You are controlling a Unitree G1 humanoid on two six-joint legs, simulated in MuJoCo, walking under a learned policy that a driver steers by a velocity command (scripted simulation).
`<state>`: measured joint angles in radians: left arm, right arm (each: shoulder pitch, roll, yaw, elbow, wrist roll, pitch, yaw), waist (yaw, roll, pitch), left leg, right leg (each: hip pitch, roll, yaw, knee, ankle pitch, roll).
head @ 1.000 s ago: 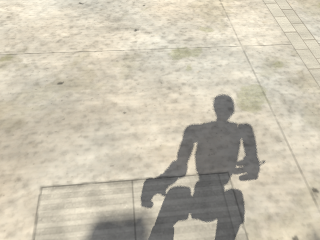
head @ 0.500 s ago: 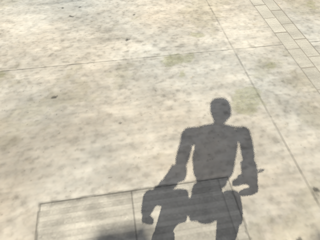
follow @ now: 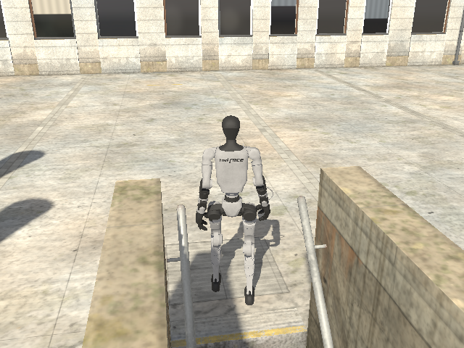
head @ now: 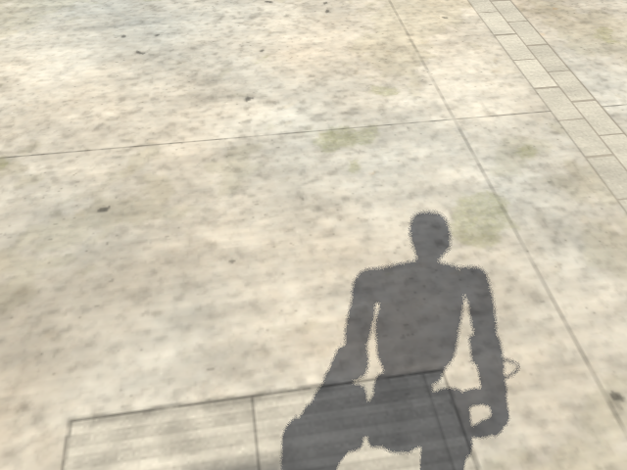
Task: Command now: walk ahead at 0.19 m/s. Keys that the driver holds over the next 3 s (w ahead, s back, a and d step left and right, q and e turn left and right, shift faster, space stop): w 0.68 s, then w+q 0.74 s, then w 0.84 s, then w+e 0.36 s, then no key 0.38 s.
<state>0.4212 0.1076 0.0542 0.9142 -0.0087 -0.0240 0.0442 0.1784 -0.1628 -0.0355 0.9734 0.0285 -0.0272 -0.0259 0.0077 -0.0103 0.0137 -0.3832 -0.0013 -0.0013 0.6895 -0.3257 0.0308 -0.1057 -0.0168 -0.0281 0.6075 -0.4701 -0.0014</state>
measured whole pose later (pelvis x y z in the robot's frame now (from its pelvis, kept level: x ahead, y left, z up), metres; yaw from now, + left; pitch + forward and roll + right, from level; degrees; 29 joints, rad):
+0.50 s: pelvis +0.18 +0.00 +0.02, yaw -1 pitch +2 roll +2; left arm 0.08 0.20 0.07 0.75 -0.02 -0.07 -0.01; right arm 0.40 -0.23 -0.03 1.03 0.02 -0.07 0.00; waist -0.09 -0.02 -0.01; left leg 0.03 -0.02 0.04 0.23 -0.28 0.02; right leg -0.60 -0.09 -0.01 0.67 -0.08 -0.01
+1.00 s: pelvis +0.44 -0.07 +0.02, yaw +7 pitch +1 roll -1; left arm 0.37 0.21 0.04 0.96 0.02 -0.10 0.02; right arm 0.12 -0.25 -0.07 0.90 0.02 -0.05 0.02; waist 0.05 0.04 -0.01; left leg -0.75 0.07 -0.09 0.78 0.13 0.05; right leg 0.05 0.06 -0.20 0.18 -0.25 -0.06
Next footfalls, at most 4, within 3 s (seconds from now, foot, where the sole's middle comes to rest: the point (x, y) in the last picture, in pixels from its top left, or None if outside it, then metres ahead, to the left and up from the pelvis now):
0.60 right None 0.40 -0.14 -0.76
1.18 left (290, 398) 0.70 0.08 -0.76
1.66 right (325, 282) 1.04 0.00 -0.76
2.20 left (205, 241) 1.19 0.34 -0.76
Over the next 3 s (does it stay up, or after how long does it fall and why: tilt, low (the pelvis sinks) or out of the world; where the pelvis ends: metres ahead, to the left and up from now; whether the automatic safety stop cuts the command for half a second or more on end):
stays up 1.44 0.28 0.02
